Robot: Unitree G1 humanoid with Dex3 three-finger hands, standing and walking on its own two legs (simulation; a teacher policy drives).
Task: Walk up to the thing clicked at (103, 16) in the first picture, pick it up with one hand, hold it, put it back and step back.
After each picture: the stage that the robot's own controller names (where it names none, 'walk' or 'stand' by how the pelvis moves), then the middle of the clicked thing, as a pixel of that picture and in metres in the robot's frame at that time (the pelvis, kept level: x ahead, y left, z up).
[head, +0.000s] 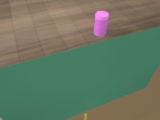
stand; (100, 24) +0.74 -0.09 +0.05
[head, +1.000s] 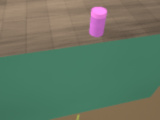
walk; (97, 22) +0.65 -0.04 +0.08
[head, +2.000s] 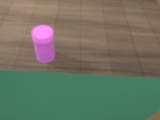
walk; (44, 44) +0.44 +0.18 +0.09
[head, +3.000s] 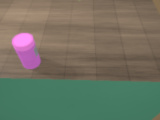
stand; (27, 51) +0.43 +0.22 +0.08
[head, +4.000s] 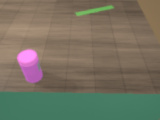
stand; (31, 66) +0.42 +0.21 +0.04
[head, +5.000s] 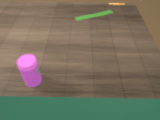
stand; (30, 71) +0.41 +0.21 +0.04
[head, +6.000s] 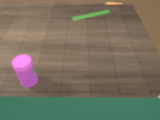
stand; (25, 71) +0.41 +0.23 +0.04
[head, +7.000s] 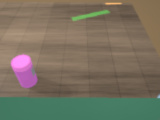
stand; (25, 71) +0.41 +0.23 +0.04
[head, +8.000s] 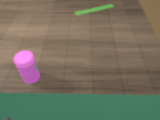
rise first; (27, 67) +0.41 +0.23 +0.05
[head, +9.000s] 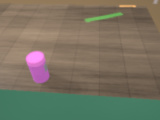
go down; (38, 67) +0.42 +0.22 +0.05
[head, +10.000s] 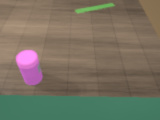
go down; (30, 68) +0.40 +0.19 +0.05
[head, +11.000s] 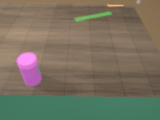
approach; (30, 69) +0.42 +0.20 +0.05
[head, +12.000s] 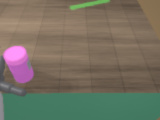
close; (20, 65) +0.40 +0.22 +0.08
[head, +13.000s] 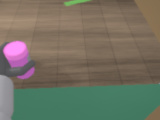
lift; (20, 60) +0.42 +0.21 +0.08
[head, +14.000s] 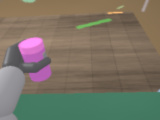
lift; (36, 59) +0.35 +0.15 +0.20
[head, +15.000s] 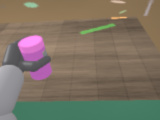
hold; (36, 58) +0.34 +0.15 +0.22
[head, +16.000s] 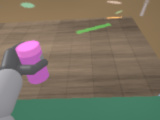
hold; (33, 62) +0.34 +0.16 +0.20
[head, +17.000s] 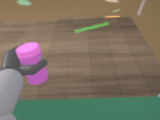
hold; (33, 63) +0.35 +0.17 +0.18
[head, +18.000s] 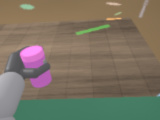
crouch; (37, 66) +0.35 +0.16 +0.18
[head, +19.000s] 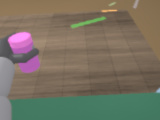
crouch; (25, 52) +0.40 +0.19 +0.18
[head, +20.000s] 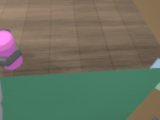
lower; (7, 51) +0.45 +0.22 +0.10
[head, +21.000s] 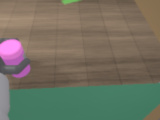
lower; (15, 59) +0.42 +0.22 +0.09
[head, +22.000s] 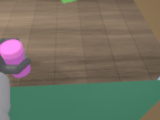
lower; (16, 59) +0.42 +0.21 +0.09
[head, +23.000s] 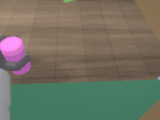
lower; (16, 56) +0.43 +0.21 +0.09
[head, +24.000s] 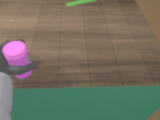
open; (19, 60) +0.42 +0.21 +0.09
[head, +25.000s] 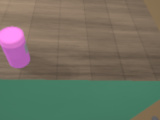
sink last; (15, 48) +0.43 +0.21 +0.10
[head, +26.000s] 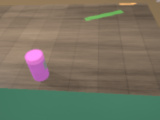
sink last; (37, 65) +0.43 +0.22 +0.06
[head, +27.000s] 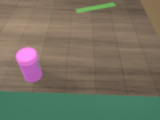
stand; (30, 65) +0.41 +0.21 +0.05
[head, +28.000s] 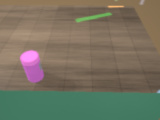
stand; (32, 66) +0.44 +0.22 +0.05
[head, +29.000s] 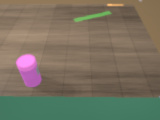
stand; (29, 71) +0.41 +0.22 +0.04
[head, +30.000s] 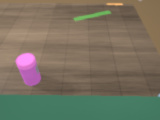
stand; (29, 70) +0.42 +0.22 +0.04
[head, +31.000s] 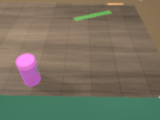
stand; (29, 70) +0.42 +0.22 +0.04
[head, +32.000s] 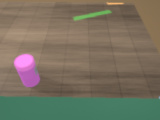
stand; (27, 71) +0.41 +0.22 +0.04
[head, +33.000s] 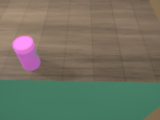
walk; (27, 54) +0.44 +0.22 +0.05
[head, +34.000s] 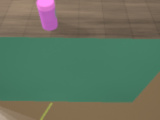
walk; (47, 14) +0.62 +0.16 +0.07
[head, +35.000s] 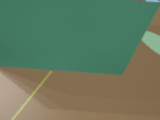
walk; out of the picture +0.92 +0.17 +0.08
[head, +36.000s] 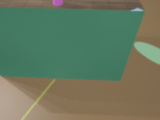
stand; out of the picture +1.04 +0.19 +0.06
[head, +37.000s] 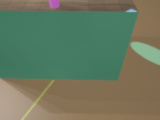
stand; out of the picture +1.06 +0.21 +0.04
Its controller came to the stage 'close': yes
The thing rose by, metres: 0.22
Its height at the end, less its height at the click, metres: +0.00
